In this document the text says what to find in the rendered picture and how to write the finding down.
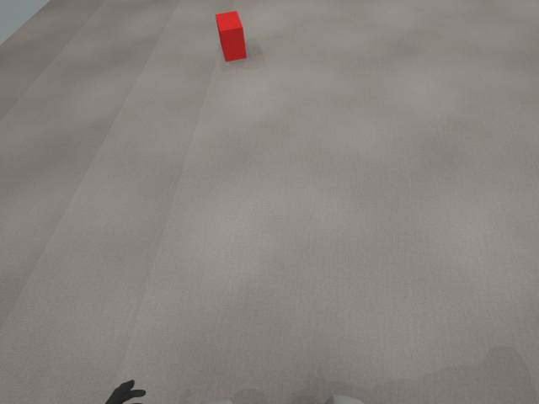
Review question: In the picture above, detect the left robot hand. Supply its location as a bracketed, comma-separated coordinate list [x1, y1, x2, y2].
[105, 380, 146, 404]

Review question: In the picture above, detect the carton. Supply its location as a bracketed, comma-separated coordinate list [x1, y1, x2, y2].
[216, 11, 247, 61]

